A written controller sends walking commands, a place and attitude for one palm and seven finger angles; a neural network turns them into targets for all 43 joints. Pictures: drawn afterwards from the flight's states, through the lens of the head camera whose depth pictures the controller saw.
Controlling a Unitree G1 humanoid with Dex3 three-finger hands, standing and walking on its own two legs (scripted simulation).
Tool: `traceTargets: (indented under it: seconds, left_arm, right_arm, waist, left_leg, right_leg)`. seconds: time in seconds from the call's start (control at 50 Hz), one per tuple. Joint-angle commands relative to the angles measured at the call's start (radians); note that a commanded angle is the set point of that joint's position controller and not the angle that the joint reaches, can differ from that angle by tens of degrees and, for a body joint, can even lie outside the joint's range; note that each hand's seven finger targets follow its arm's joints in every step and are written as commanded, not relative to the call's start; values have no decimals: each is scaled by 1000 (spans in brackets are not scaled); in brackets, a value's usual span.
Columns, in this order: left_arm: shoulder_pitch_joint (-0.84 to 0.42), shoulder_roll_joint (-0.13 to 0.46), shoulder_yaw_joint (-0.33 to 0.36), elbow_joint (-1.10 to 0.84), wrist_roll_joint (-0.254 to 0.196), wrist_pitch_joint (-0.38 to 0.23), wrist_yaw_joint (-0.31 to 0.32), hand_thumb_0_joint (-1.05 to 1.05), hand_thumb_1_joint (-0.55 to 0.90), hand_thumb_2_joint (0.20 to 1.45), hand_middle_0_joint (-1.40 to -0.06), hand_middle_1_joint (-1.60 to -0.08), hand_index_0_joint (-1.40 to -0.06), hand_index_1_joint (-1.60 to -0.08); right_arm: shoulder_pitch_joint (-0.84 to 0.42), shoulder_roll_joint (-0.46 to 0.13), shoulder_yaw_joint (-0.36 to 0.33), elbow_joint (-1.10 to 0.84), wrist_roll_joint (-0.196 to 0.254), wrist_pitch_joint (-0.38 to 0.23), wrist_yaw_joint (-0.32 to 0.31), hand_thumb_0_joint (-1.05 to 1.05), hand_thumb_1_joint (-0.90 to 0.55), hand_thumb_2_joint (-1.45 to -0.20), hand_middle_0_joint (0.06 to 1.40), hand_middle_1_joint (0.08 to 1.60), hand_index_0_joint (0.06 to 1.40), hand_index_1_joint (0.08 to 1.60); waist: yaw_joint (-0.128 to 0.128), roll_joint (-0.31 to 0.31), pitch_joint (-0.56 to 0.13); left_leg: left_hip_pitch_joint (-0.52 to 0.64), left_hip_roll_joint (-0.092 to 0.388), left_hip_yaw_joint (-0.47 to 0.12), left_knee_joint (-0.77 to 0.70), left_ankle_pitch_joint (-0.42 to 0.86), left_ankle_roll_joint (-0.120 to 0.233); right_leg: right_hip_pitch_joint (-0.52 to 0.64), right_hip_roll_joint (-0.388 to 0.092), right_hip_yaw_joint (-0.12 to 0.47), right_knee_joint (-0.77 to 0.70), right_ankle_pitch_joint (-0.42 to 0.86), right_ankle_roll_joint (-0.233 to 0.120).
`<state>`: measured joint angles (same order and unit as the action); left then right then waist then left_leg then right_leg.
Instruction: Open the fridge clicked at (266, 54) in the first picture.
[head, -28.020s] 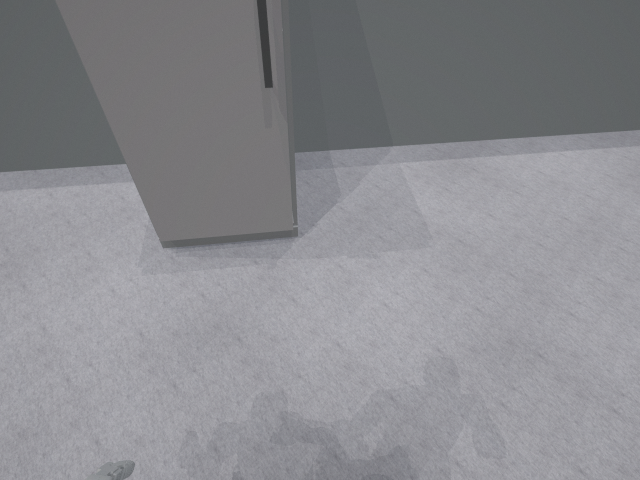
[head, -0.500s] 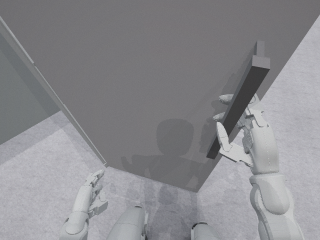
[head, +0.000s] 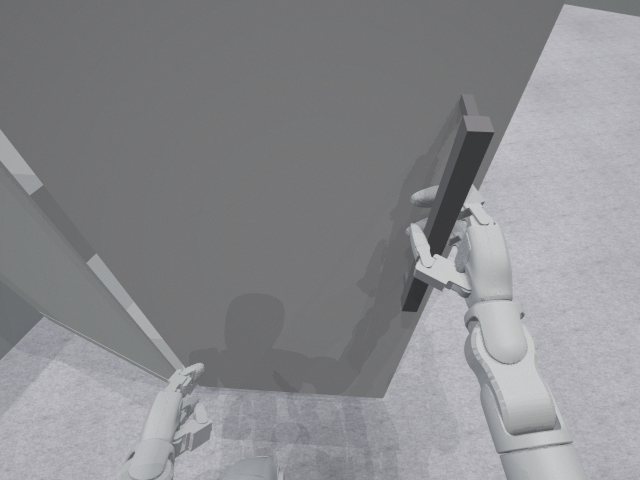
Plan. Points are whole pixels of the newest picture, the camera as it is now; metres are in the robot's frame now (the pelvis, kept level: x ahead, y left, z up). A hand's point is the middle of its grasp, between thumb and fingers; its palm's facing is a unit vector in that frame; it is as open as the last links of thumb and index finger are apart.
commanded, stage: stop walking and hold the door back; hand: right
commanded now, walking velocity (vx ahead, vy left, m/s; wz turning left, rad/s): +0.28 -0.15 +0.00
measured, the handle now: (431, 226) +0.38 -0.11 +0.12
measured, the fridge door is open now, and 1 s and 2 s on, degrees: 69 66 65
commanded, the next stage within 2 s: loosen the grip on the handle in 1.06 s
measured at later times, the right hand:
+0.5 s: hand (420, 226) +0.37 -0.09 +0.13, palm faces -0.01 +0.99 -0.11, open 5.8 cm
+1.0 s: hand (421, 238) +0.36 -0.09 +0.13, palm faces -0.03 +0.99 -0.10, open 5.9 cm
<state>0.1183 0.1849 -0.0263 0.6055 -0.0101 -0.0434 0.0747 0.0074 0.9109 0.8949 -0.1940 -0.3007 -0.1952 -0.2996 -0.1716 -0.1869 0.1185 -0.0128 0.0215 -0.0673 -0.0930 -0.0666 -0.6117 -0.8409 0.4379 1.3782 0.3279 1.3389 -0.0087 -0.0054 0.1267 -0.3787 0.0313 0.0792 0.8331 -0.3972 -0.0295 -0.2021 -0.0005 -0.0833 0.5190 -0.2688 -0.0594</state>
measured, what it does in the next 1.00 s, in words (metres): steps on the spot: left foot, then right foot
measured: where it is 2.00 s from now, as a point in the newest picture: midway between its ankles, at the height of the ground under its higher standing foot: outside the picture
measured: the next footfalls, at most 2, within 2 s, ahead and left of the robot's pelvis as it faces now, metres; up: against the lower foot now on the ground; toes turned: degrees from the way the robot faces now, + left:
left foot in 0.12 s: +0.03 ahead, +0.12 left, +0.00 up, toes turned +7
right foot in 0.44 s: +0.02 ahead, -0.11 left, +0.00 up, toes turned +2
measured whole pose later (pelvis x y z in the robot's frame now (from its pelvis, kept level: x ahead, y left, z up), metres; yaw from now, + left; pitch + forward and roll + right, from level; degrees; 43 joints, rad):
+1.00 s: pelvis -0.04 +0.00 +0.00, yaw +3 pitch -1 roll +0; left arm 0.16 0.22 -0.02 0.64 -0.01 -0.05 0.08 0.01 0.91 0.89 -0.20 -0.30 -0.20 -0.30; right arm -0.43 -0.18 -0.02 0.37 0.05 -0.15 -0.07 -0.03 -0.68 -0.78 0.45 1.40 0.35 1.40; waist 0.00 0.01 0.08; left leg -0.28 0.02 0.06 0.55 -0.25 0.01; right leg -0.25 -0.03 -0.07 0.56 -0.28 -0.01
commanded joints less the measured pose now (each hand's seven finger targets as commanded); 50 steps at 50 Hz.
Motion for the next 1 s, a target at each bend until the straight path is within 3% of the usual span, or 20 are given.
traceTargets:
  seconds: [0.0,0.06,0.1,0.12,0.2,0.34,0.38,0.42,0.44,0.46,0.48,0.54,0.58,0.64,0.66,0.7,0.76,0.82,0.88,0.98]
  left_arm:
    - [-27,142,33,-96,-9,-13,6,0,900,900,-200,-300,-200,-300]
    - [-17,143,38,-85,-11,-4,19,0,900,900,-200,-300,-200,-300]
    - [-36,123,48,-91,10,-5,29,0,900,900,-200,-300,-200,-300]
    - [-35,128,51,-71,12,-15,26,0,900,900,-200,-300,-200,-300]
    - [-8,135,50,-6,9,-16,22,0,900,900,-200,-300,-200,-300]
    - [13,134,62,-21,11,-52,22,0,900,900,-200,-300,-200,-300]
    - [35,146,68,-15,8,-61,22,0,900,900,-200,-300,-200,-300]
    - [37,198,87,-43,1,-68,13,0,900,900,-200,-300,-200,-300]
    - [43,177,80,-54,-12,-65,3,0,900,900,-200,-300,-200,-300]
    - [19,131,62,-54,-12,-71,4,0,900,900,-200,-300,-200,-300]
    - [40,151,65,-37,-7,-71,6,0,900,900,-200,-300,-200,-300]
    - [80,186,74,-26,-5,-67,6,0,900,900,-200,-300,-200,-300]
    - [78,185,64,-37,-8,-69,5,0,900,900,-200,-300,-200,-300]
    - [78,142,49,-53,-7,-68,10,0,900,900,-200,-300,-200,-300]
    - [79,148,63,-51,-17,-64,11,0,900,900,-200,-300,-200,-300]
    - [45,135,50,-56,-14,-61,11,0,900,900,-200,-300,-200,-300]
    - [31,125,26,-45,-2,-66,23,0,900,900,-200,-300,-200,-300]
    - [18,132,29,-52,7,-50,26,0,900,900,-200,-300,-200,-300]
    - [-13,140,27,-83,1,-42,14,0,900,900,-200,-300,-200,-300]
    - [2,154,40,-77,-2,-37,15,0,900,900,-200,-300,-200,-300]
  right_arm:
    - [-554,-14,-42,-1,0,-38,-13,0,-900,-900,450,1400,450,1400]
    - [-678,-92,-108,170,4,-36,-15,0,-900,-900,450,1400,450,1400]
    - [-687,-206,-203,207,17,-54,-12,0,-900,-900,450,1400,450,1400]
    - [-674,-235,-242,271,12,-48,-17,0,-900,-900,450,1400,450,1400]
    - [-802,-276,-305,393,12,-113,-9,0,-900,-900,450,1400,450,1400]
    - [-805,-254,-318,384,10,-157,4,0,-900,-900,450,1400,450,1400]
    - [-822,-206,-281,348,14,-171,12,0,-900,-900,450,1400,450,1400]
    - [-824,-112,-218,289,28,-188,32,0,-900,-900,450,1400,450,1400]
    - [-823,-89,-188,301,39,-184,40,0,-900,-900,450,1400,450,1400]
    - [-860,-96,-181,226,37,-195,43,0,-900,-900,450,1400,450,1400]
    - [-849,-155,-225,243,19,-197,35,0,-900,-900,450,1400,450,1400]
    - [-768,-130,-188,223,18,-173,38,0,-900,-900,450,1400,450,1400]
    - [-726,-157,-199,195,9,-163,36,0,-900,-900,450,1400,450,1400]
    - [-686,-225,-246,152,-5,-158,18,0,-900,-900,450,1400,450,1400]
    - [-594,-273,-297,212,13,-138,12,0,-900,-900,450,1400,450,1400]
    - [-614,-244,-292,196,25,-127,17,0,-900,-900,450,1400,450,1400]
    - [-581,-257,-331,181,15,-141,3,0,-900,-900,450,1400,450,1400]
    - [-611,-211,-288,163,19,-157,8,0,-900,-900,450,1400,450,1400]
    - [-589,-86,-163,134,23,-166,23,0,-900,-900,450,1400,450,1400]
    - [-642,-99,-149,151,10,-153,14,0,-900,-900,450,1400,450,1400]
  waist:
    - [8,-106,-247]
    - [-2,-24,-216]
    - [-32,276,-177]
    - [-25,276,-210]
    - [-4,204,-256]
    - [-12,294,-332]
    - [20,177,-366]
    - [22,-187,-356]
    - [23,-186,-345]
    - [33,-271,-346]
    - [29,-188,-328]
    - [18,-136,-356]
    - [20,-151,-383]
    - [45,-2,-419]
    - [28,180,-398]
    - [-4,252,-366]
    - [8,191,-393]
    - [11,141,-400]
    - [6,-149,-374]
    - [7,-83,-369]
  left_leg:
    - [186,-15,22,-129,28,-29]
    - [285,35,-61,-371,-82,27]
    - [224,376,-639,-673,-214,194]
    - [234,400,-709,-666,-259,203]
    - [256,307,-354,-516,11,145]
    - [201,235,-215,-492,38,131]
    - [163,165,-133,-363,43,87]
    - [-52,-12,2,-73,-6,13]
    - [-81,-44,-3,59,-135,7]
    - [-157,-18,-50,151,-153,9]
    - [-153,21,-91,129,-90,18]
    - [53,-11,-9,-158,20,17]
    - [183,-21,13,-339,152,21]
    - [373,158,-166,-357,566,88]
    - [402,224,-279,-392,636,135]
    - [412,294,-343,-422,745,184]
    - [437,238,-197,-353,781,159]
    - [302,164,-151,-336,508,84]
    - [178,16,-61,-268,217,13]
    - [231,32,-85,-317,323,27]
  right_leg:
    - [-82,-234,140,-167,-113,-87]
    - [-259,-102,60,52,-396,-12]
    - [-400,26,54,523,-309,63]
    - [-423,5,150,646,-225,72]
    - [-397,-27,123,628,-99,88]
    - [-50,19,-79,83,-91,69]
    - [108,3,-74,-100,9,62]
    - [205,-269,283,-199,-6,-51]
    - [144,-384,441,-256,-4,-137]
    - [179,-414,499,-273,12,-186]
    - [155,-416,457,-229,85,-191]
    - [137,-309,172,-72,377,-89]
    - [112,-268,104,7,401,-36]
    - [-83,-151,-4,119,167,50]
    - [-165,-66,-13,200,-48,85]
    - [-236,-43,82,349,-247,83]
    - [-175,-46,65,154,-150,76]
    - [19,-56,51,-83,129,68]
    - [65,-240,240,-133,333,-27]
    - [21,-201,159,-57,349,8]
